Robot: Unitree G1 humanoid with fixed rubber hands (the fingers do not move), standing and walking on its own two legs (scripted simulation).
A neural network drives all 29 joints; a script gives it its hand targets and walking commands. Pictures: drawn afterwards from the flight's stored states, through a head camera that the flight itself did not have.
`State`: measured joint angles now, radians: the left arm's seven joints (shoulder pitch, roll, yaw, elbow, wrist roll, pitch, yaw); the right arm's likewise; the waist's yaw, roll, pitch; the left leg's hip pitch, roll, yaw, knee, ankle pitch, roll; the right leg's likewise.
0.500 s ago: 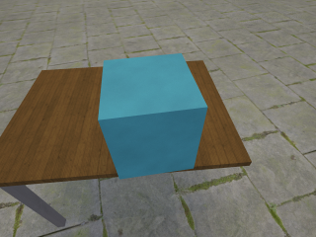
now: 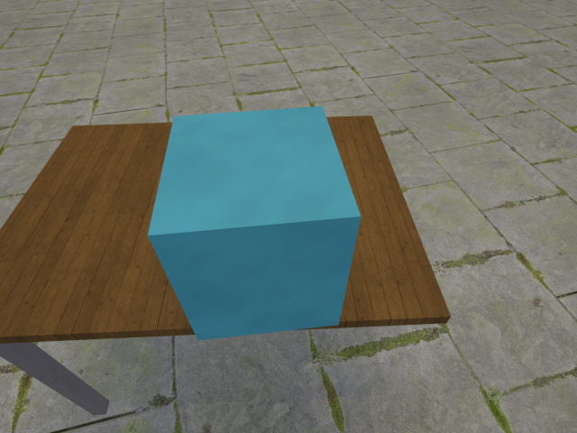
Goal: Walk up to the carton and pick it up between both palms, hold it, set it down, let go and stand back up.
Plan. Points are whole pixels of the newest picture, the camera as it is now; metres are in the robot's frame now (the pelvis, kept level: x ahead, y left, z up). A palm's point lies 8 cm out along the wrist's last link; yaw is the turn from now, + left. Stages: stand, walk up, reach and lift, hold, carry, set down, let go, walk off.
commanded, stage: walk up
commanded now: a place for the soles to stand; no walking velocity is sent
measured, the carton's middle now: (259, 224) +0.46 +0.06 +0.02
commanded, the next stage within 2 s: reach and lift in 0.86 s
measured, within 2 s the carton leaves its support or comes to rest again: neither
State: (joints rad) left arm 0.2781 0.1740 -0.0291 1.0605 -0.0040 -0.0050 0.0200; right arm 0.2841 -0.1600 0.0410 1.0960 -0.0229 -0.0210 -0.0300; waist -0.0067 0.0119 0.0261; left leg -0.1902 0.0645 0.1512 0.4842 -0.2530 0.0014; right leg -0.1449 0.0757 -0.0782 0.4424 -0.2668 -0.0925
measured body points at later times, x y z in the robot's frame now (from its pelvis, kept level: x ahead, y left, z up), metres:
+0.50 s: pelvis +0.01 -0.01 +0.00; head +0.01 -0.01 +0.45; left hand +0.01 +0.22 -0.16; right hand +0.04 -0.23 -0.16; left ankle +0.01 +0.12 -0.74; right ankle -0.01 -0.05 -0.74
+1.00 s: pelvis -0.01 +0.00 -0.02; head +0.04 +0.01 +0.42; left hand +0.04 +0.25 -0.18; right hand +0.08 -0.22 -0.18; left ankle +0.01 +0.12 -0.74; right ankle -0.01 -0.05 -0.74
